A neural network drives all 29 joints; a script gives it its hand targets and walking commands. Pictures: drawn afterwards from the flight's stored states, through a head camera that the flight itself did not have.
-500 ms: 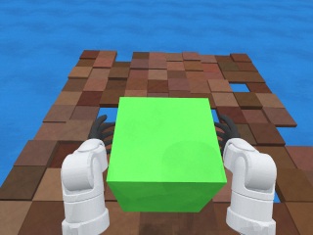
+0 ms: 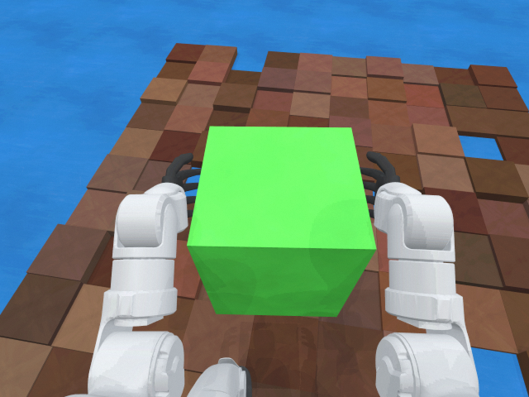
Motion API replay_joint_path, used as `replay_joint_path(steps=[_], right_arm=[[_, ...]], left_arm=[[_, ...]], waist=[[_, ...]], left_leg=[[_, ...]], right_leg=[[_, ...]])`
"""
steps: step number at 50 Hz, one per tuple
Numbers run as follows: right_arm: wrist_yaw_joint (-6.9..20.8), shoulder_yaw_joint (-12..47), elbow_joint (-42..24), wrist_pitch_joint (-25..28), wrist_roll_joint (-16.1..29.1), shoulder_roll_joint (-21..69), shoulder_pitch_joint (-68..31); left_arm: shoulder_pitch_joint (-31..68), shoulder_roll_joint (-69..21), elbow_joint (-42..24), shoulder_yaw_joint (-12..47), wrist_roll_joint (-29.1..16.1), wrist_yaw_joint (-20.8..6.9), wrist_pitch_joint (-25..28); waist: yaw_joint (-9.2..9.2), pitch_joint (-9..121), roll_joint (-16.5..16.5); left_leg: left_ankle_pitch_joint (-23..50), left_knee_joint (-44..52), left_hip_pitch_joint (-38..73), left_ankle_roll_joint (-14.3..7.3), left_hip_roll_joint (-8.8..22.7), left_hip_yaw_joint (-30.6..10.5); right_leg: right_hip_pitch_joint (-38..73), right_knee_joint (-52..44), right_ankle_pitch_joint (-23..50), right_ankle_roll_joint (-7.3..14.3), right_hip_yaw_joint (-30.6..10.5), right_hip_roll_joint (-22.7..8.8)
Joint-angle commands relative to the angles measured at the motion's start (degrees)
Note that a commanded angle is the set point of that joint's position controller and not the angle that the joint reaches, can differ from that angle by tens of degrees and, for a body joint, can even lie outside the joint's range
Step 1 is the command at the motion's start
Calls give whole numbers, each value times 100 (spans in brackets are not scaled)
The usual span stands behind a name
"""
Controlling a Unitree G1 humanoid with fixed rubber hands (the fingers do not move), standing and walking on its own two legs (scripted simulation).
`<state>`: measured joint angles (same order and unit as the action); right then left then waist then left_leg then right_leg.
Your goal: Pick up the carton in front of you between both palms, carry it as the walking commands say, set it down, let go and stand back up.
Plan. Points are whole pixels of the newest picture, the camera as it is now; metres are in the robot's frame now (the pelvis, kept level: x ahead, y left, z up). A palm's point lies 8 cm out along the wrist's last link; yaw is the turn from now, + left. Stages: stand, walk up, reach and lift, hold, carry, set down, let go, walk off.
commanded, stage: carry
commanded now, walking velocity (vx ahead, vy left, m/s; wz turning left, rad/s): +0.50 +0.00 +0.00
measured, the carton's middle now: (277, 228) +0.36 +0.02 +0.03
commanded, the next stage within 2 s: none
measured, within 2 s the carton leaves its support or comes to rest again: neither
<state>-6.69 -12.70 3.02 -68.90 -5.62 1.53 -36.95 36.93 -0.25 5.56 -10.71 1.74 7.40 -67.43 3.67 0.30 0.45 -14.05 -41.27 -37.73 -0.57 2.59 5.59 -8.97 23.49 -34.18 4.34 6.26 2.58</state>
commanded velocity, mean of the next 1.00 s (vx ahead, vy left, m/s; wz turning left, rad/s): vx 0.50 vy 0.00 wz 0.00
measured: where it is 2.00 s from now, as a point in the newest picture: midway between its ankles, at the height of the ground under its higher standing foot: (306, 170)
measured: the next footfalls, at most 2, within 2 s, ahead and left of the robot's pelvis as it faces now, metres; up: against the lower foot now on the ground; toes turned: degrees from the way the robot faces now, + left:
left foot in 0.04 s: +0.21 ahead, +0.09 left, +0.01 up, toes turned +5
right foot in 0.46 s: +0.50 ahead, -0.10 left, +0.01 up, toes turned -3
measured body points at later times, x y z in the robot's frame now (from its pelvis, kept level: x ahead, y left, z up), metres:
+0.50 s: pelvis +0.35 -0.03 -0.01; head +0.38 -0.03 +0.44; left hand +0.74 +0.12 +0.17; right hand +0.74 -0.18 +0.17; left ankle +0.18 +0.08 -0.67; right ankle +0.46 -0.09 -0.72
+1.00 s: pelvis +0.67 -0.03 +0.00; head +0.70 -0.03 +0.44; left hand +1.04 +0.12 +0.09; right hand +1.04 -0.19 +0.10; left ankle +0.78 +0.03 -0.72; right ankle +0.47 -0.09 -0.68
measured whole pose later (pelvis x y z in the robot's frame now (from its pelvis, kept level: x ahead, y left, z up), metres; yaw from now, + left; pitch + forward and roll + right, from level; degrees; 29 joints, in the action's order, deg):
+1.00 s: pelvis +0.67 -0.03 +0.00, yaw -1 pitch +4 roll +1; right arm -6.8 -12.8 5.6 -67.6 -5.9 3.0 -37.4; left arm 36.3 -0.6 4.5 -12.9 2.9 6.1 -68.9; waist 0.1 0.6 -1.9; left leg -8.5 -30.2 -29.8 -15.9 -2.6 9.1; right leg -9.3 48.1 -26.9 2.8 3.2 2.3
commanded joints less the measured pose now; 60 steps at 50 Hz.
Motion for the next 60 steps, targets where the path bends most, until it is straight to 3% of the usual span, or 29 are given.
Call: replay_joint_path(steps=[1, 2, 3, 4, 5, 6, 8, 10, 14, 19, 21, 22, 23, 24, 25, 27, 29, 36, 40, 44, 46, 47, 48, 49, 50, 51, 53, 57, 60], right_arm=[[1137, 3708, -114, 208, 2280, 5856, -3825], [1192, 3706, -98, 196, 2367, 5955, -3767], [1260, 3674, -43, 191, 2453, 6004, -3608], [1315, 3669, 10, 240, 2436, 5876, -3504], [1373, 3739, -41, 222, 2575, 6087, -3664], [1431, 3829, -232, 176, 2741, 6266, -3859], [1520, 3986, -738, 155, 3105, 6424, -4362], [1542, 4139, -1091, 103, 3317, 6507, -4655], [1492, 4087, -1445, -43, 3319, 6123, -4585], [1358, 3863, -1117, -313, 3104, 5358, -4404], [1296, 3756, -855, -440, 3004, 5161, -4528], [1272, 3701, -719, -508, 2962, 5105, -4614], [1246, 3629, -601, -578, 2931, 4984, -4807], [1214, 3499, -517, -670, 2897, 5175, -4967], [1163, 3373, -535, -729, 2844, 5008, -5094], [1064, 3233, -499, -796, 2740, 5225, -5469], [996, 3058, -330, -811, 2561, 5454, -5434], [1059, 2915, 549, -478, 2020, 6241, -4567], [1098, 3254, 355, -170, 2085, 6517, -4451], [1114, 3654, -60, -13, 2230, 6475, -4274], [1138, 3757, -151, 24, 2313, 6380, -4102], [1159, 3768, -120, 54, 2326, 6312, -3931], [1200, 3742, -99, 87, 2329, 6258, -3736], [1213, 3710, -81, 138, 2262, 6029, -3685], [1238, 3743, 93, 164, 2336, 6222, -3237], [1284, 3782, -179, 193, 2423, 6295, -3300], [1384, 4024, -718, 265, 2709, 6531, -3896], [1495, 4302, -1142, 321, 2986, 6580, -3846], [1577, 4320, -1098, 291, 2885, 6432, -3208]], left_arm=[[4314, -6249, -666, 3831, -2585, -1491, 150], [4314, -6247, -681, 3812, -2517, -1450, 142], [4276, -6246, -706, 3803, -2407, -1410, 136], [4197, -6249, -769, 3773, -2358, -1403, 78], [4253, -6258, -796, 3762, -2251, -1361, 33], [4174, -6196, -782, 3668, -2127, -1293, 15], [4072, -6131, -948, 3513, -1956, -1164, 13], [3887, -6067, -1079, 3439, -1816, -1051, -23], [3903, -5788, -1440, 3499, -1724, -923, -150], [4262, -5121, -1460, 3490, -1820, -903, -487], [4463, -4987, -1250, 3425, -1923, -966, -659], [4539, -4918, -1126, 3355, -1985, -1008, -720], [4606, -4878, -1011, 3244, -2065, -1058, -781], [4973, -4651, -862, 3100, -2017, -1071, -807], [4997, -4845, -786, 3114, -2202, -1111, -857], [5513, -5269, -1008, 3099, -2484, -1199, -915], [5852, -5702, -986, 3076, -2675, -1288, -946], [5325, -6684, -77, 2872, -2463, -1593, -638], [5130, -6840, -232, 3121, -2444, -1666, -326], [4636, -6621, -638, 3463, -2356, -1553, -136], [4415, -6509, -743, 3607, -2345, -1510, -80], [4313, -6456, -734, 3673, -2345, -1503, -67], [4250, -6405, -717, 3751, -2326, -1503, -47], [4214, -6531, -675, 3826, -2347, -1504, -61], [3984, -6430, -650, 3807, -2271, -1493, -55], [3958, -6515, -651, 3843, -2271, -1461, -10], [3961, -6546, -903, 3822, -2188, -1355, 80], [3384, -6460, -1159, 3894, -1929, -1144, 188], [2753, -6343, -1220, 3954, -1705, -1084, 218]], waist=[[-460, 2340, -707], [-814, 2626, -566], [-1094, 2978, -20], [-1000, 3131, 1389], [-816, 2997, 1923], [-762, 2978, 1282], [-770, 2782, 311], [-709, 2767, 393], [-829, 2703, 634], [-839, 2359, 844], [-396, 2685, 883], [-193, 3006, 581], [15, 3311, 51], [-43, 3800, -1465], [43, 3727, -1466], [56, 3273, -666], [-28, 3136, -480], [2, 2882, -700], [33, 2503, -627], [117, 2252, -750], [-185, 2545, -984], [-493, 2912, -816], [-759, 3188, -411], [-760, 3964, 941], [-890, 4040, 1467], [-828, 3737, 1168], [-722, 3311, 488], [-650, 3101, 754], [-658, 3022, 829]], left_leg=[[190, 703, 1539, -156, -315, 444], [279, 1187, 2521, -199, -451, 659], [-62, 1420, 3758, -96, -369, 494], [-856, 1880, 4976, -714, 680, -2085], [692, 2163, 5496, -1252, 1358, -3504], [1441, 1907, 5524, -1415, 1495, -3203], [2406, 1725, 5131, -1247, 1413, -2571], [2572, 1846, 4967, -1073, 1298, -2137], [2976, 1883, 5077, -1144, 1107, -1483], [3491, 1564, 4288, -864, 475, -391], [3993, 521, 3963, -611, 510, -64], [3424, -334, 3415, -490, 344, 105], [1620, -1358, 2373, -444, 155, -23], [-1291, -2774, 506, -259, -636, -292], [-1720, -3477, -348, -323, -577, -744], [-1123, -3276, -602, -304, -291, -808], [-874, -2708, -399, -213, -130, -744], [57, -1336, -840, -11, -81, -291], [743, -351, -620, -111, -250, -8], [1462, 1049, 105, -299, -452, 344], [1590, 1491, 1372, -479, -627, 459], [1847, 1844, 2491, -512, -661, 555], [1882, 1700, 3778, -547, -188, 45], [2616, 1050, 5878, -1534, 1582, -2433], [1931, 1599, 6240, -1890, 1732, -3599], [1612, 1690, 6065, -1792, 1656, -3369], [2181, 1816, 5322, -1582, 1445, -2764], [2344, 2021, 4626, -1369, 1058, -1751], [2816, 1899, 4619, -1312, 912, -1330]], right_leg=[[1084, 249, 4406, 494, -530, -1365], [860, 1174, 5099, 344, -154, -1318], [207, 2453, 4730, 158, 98, -1059], [-1778, 3845, 3305, -192, 77, -251], [-2946, 4805, 918, -270, -385, 191], [-3240, 5208, 784, -166, -710, -66], [-3412, 4763, 1007, -142, -754, -352], [-3296, 4116, 1238, -192, -663, -421], [-3418, 2855, 1616, -339, -339, -331], [-2129, 597, 3431, -258, 345, 35], [-747, 10, 3834, 16, 401, 75], [290, 146, 3832, 83, 313, -89], [1371, 603, 4077, 115, -933, -1002], [2821, 517, 4225, 1025, -3438, -2209], [3021, 284, 3372, 1255, -3980, -2253], [2426, 227, 4033, 961, -3076, -1886], [1919, 65, 4421, 787, -2544, -1738], [2340, -95, 5864, 552, -1576, -1479], [2177, -86, 5951, 567, -1093, -1133], [2238, 112, 6631, 456, -802, -1084], [1978, 804, 7600, 219, -541, -1062], [1620, 1674, 7503, 22, -213, -970], [603, 2607, 6200, -92, -164, -848], [-1497, 4184, 3179, -383, -473, -434], [-2542, 5043, 404, -339, -674, 245], [-2980, 5302, 449, -240, -873, -52], [-3169, 4907, 939, -222, -862, -337], [-2846, 3547, 1171, -507, -580, -456], [-2887, 2455, 1598, -640, -374, -454]])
